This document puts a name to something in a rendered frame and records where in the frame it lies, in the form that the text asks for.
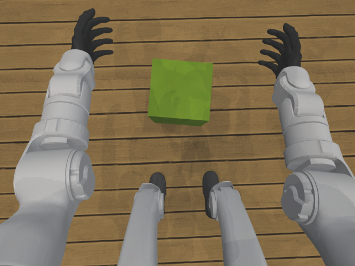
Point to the robot left hand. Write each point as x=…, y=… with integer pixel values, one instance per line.
x=84, y=35

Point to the carton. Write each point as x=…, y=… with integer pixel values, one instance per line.
x=180, y=92

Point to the robot left upper arm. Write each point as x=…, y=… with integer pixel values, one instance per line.
x=50, y=185

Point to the robot right foot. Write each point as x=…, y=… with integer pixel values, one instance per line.
x=210, y=179

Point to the robot right hand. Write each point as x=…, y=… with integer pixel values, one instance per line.
x=289, y=50

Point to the robot left forearm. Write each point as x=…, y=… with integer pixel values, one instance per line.
x=66, y=108

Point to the robot right upper arm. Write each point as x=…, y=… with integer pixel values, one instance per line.
x=323, y=205

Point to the robot right forearm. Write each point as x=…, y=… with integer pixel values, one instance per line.
x=305, y=128

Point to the right robot thigh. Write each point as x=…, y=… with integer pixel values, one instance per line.
x=240, y=245

